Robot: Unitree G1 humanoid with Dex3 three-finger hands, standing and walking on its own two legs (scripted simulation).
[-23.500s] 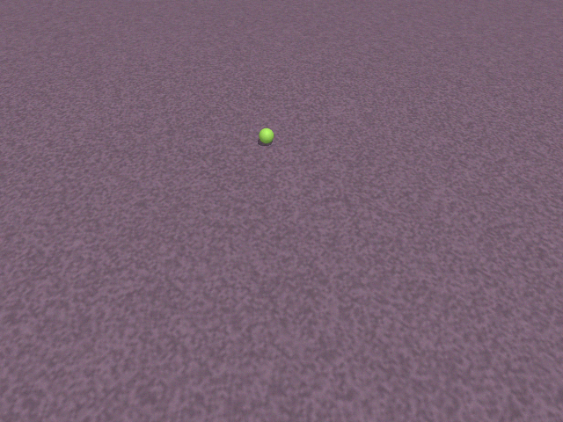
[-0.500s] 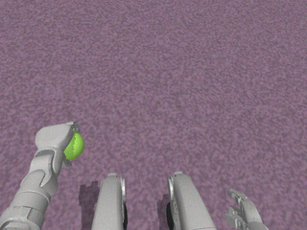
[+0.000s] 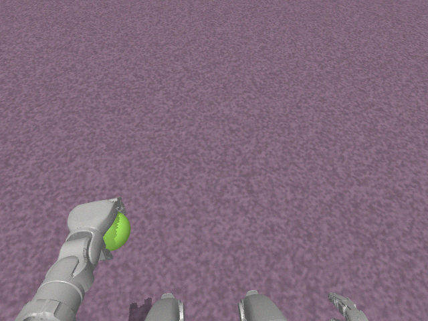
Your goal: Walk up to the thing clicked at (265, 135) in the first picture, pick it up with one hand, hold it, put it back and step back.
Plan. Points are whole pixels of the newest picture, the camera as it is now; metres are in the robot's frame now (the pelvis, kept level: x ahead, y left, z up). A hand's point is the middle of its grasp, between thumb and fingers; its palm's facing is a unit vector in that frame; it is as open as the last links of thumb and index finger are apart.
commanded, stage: lift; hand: left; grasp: from above
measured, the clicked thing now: (109, 230) +0.33 +0.21 -0.10
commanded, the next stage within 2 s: hold in 0.22 s
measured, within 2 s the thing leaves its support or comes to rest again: neither
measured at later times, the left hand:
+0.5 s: hand (94, 212) +0.34 +0.22 -0.02, palm faces -0.43 -0.07 -0.90, open 10.9 cm
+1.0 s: hand (86, 210) +0.33 +0.22 +0.02, palm faces -0.43 -0.06 -0.90, open 10.9 cm
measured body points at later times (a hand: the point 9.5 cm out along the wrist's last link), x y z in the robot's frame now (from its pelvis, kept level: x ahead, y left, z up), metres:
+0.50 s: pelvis +0.03 +0.00 +0.05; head +0.06 -0.01 +0.49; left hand +0.36 +0.22 +0.03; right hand +0.13 -0.26 -0.07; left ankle +0.05 +0.12 -0.67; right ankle +0.03 -0.14 -0.67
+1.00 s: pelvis +0.03 +0.00 +0.06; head +0.04 -0.02 +0.51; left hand +0.34 +0.22 +0.07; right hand +0.15 -0.26 -0.06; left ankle +0.05 +0.12 -0.67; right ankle +0.03 -0.14 -0.67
